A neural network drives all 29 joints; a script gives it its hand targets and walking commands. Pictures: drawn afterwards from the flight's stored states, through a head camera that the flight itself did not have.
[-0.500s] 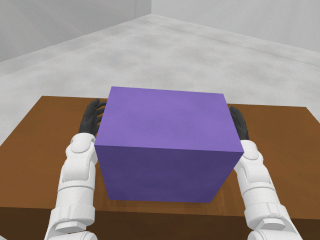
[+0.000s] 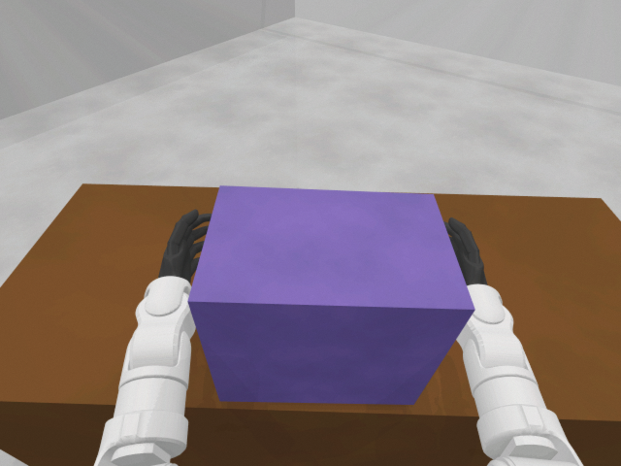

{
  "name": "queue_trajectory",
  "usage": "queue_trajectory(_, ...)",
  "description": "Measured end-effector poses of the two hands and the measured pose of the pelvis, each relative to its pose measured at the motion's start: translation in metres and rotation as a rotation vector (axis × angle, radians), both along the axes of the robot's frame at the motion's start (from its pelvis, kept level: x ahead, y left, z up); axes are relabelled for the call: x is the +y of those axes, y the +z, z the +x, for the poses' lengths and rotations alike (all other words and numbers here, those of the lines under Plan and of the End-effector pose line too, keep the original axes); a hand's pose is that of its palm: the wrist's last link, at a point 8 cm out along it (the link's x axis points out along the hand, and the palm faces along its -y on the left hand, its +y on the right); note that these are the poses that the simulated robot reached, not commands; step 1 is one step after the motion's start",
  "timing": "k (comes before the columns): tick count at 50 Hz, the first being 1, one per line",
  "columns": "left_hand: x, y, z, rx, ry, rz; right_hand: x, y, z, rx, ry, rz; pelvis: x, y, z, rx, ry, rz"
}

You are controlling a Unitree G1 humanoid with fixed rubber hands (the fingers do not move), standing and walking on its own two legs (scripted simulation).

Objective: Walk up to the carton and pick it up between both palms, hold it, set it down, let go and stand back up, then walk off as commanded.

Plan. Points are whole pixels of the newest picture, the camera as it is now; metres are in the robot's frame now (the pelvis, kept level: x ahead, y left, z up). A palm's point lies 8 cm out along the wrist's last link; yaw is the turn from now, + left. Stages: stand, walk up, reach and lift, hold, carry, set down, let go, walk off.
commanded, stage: set down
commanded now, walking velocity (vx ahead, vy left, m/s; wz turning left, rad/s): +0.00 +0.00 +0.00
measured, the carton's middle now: (322, 301) +0.35 -0.02 +0.05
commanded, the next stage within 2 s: none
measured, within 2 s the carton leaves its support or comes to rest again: rests again in 0.56 s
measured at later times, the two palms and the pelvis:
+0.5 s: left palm (185, 283) +0.37 +0.16 +0.08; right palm (464, 290) +0.34 -0.22 +0.07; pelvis -0.01 +0.00 +0.00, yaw -1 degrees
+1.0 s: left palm (185, 291) +0.36 +0.16 +0.07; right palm (459, 294) +0.34 -0.21 +0.06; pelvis +0.00 +0.01 +0.00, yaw -1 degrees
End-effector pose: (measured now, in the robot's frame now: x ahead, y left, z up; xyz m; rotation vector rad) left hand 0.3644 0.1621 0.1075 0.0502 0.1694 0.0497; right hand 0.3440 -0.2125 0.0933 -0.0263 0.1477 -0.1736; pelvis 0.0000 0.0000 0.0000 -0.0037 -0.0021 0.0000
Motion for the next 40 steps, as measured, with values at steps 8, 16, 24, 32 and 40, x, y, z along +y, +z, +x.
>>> queue_trajectory(8, -0.003, -0.005, -0.001, 0.001, -0.007, -0.002, -0.003, -0.004, -0.004, 0.000, -0.006, -0.004, -0.001, 0.000, -0.005, 0.010, -0.001, 0.002)
queue_trajectory(16, -0.004, -0.015, -0.001, 0.020, -0.010, -0.008, -0.004, -0.012, -0.005, 0.019, -0.006, -0.014, -0.001, 0.000, -0.008, 0.017, -0.007, 0.005)
queue_trajectory(24, -0.003, -0.023, 0.001, 0.016, -0.009, 0.000, -0.003, -0.020, -0.003, 0.015, -0.004, -0.013, 0.000, 0.000, -0.006, 0.029, -0.010, 0.004)
queue_trajectory(32, -0.001, -0.038, 0.001, 0.029, -0.006, 0.000, -0.001, -0.031, -0.002, 0.025, -0.001, -0.013, 0.002, 0.000, -0.002, 0.042, -0.010, 0.003)
queue_trajectory(40, 0.001, -0.042, 0.002, 0.024, -0.008, 0.007, 0.001, -0.032, -0.002, 0.017, -0.004, -0.016, 0.003, 0.000, 0.002, 0.048, -0.014, -0.001)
